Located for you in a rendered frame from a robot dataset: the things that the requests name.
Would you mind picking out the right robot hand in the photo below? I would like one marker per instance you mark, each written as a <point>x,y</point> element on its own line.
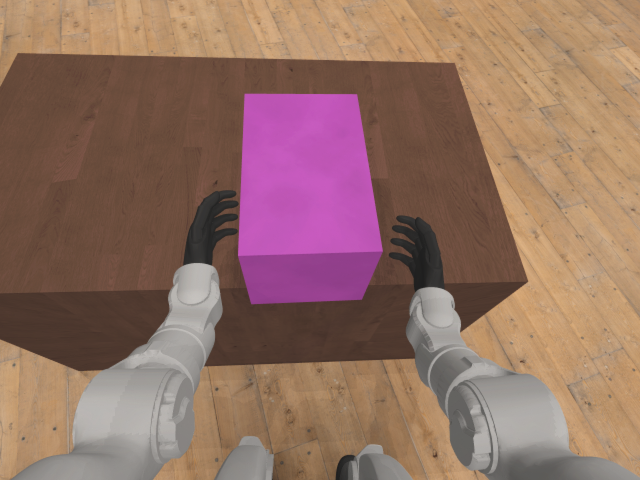
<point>426,265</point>

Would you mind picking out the right robot upper arm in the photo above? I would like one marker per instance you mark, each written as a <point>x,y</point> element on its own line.
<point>511,428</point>

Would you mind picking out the left robot shin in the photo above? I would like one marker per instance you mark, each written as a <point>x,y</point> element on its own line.
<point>251,440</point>

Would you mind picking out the left robot upper arm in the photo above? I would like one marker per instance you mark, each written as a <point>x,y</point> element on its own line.
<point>129,424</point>

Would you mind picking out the carton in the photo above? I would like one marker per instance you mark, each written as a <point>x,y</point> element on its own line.
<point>308,227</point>

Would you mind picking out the right robot shin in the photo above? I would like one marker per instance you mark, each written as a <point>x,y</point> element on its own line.
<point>372,448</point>

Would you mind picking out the left robot hand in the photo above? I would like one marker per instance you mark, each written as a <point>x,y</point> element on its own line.
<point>202,237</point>

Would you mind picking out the pedestal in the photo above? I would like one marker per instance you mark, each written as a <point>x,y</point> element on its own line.
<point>104,160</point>

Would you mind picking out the robot shin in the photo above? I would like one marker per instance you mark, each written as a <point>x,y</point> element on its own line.
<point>251,440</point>
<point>372,448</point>

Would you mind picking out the robot left forearm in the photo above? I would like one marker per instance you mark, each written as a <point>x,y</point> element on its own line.
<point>186,337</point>

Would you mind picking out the robot right forearm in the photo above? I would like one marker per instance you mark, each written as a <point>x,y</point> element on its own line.
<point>442,358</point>

